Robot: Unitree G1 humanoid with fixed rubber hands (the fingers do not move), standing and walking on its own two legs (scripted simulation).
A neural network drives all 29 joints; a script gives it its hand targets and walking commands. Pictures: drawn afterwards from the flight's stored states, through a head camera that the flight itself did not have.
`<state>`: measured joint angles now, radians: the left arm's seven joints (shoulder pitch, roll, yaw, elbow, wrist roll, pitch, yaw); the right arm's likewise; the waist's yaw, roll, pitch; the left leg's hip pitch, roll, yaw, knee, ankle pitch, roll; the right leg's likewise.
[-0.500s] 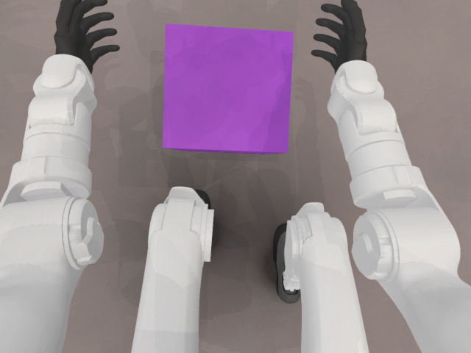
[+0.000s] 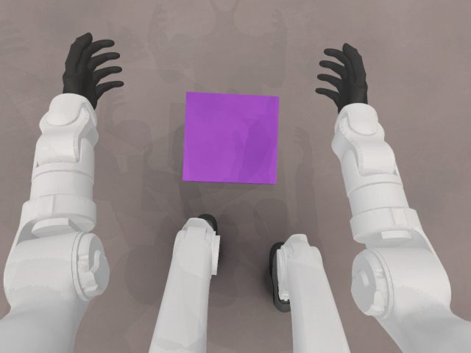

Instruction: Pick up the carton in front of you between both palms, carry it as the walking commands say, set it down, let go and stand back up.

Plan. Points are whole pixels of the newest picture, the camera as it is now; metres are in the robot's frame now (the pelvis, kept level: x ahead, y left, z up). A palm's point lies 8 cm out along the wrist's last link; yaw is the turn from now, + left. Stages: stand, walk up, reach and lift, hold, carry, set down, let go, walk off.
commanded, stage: set down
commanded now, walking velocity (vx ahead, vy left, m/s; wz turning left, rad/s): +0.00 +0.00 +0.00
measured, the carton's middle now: (230, 145) +0.46 +0.07 -0.44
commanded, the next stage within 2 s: let go in 0.16 s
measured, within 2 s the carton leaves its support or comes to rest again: neither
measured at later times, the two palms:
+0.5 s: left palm (11, 131) +0.38 +0.30 +0.01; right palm (421, 143) +0.43 -0.13 +0.02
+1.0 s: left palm out of the picture +0.25 +0.23 +0.13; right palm out of the picture +0.29 -0.23 +0.13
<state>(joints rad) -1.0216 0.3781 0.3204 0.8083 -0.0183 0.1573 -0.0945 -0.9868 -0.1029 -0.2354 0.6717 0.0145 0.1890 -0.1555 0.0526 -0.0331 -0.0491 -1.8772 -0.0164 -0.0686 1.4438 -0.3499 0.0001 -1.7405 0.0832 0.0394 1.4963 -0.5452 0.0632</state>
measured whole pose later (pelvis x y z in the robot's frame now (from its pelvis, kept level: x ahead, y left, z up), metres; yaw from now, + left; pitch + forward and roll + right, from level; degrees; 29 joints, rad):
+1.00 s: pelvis +0.10 -0.01 +0.21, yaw +4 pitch +5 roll +1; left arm 0.22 0.21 0.06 0.44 -0.01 0.01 -0.06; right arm 0.19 -0.20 -0.05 0.46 -0.01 0.00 0.05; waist 0.01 -0.02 0.03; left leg -0.35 -0.02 -0.04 0.43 -0.17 -0.01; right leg -0.24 0.01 0.08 0.46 -0.31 0.00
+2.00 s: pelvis +0.12 +0.00 +0.20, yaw +2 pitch -1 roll +0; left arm 0.22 0.35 0.03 0.74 0.03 0.02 0.03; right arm 0.13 -0.33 -0.03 0.85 -0.04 0.00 -0.02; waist 0.00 -0.04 0.02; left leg -0.23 -0.02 -0.01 0.51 -0.27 0.01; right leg -0.09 0.00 0.09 0.45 -0.35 0.02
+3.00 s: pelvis +0.10 +0.00 +0.21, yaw +3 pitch -2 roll +0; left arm 0.17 0.39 0.01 0.96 0.02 0.00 0.02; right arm 0.11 -0.38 -0.01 1.03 -0.02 -0.01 -0.01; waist -0.01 -0.02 0.03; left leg -0.19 -0.01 -0.03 0.41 -0.18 0.00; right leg -0.05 0.00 0.06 0.36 -0.27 0.02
